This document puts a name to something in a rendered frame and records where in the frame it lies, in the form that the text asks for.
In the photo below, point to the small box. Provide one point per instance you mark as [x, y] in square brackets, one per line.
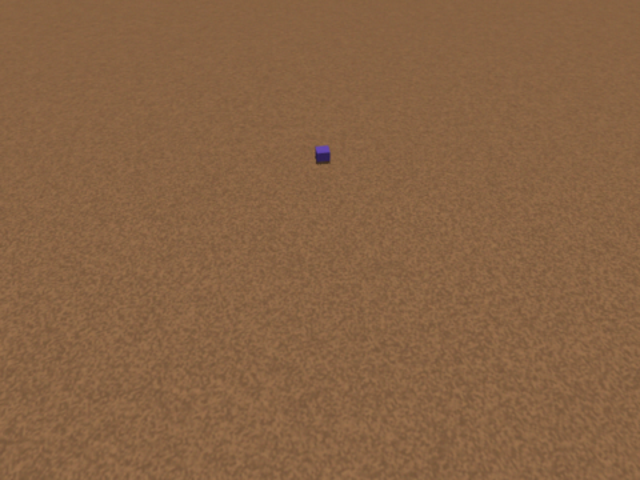
[322, 153]

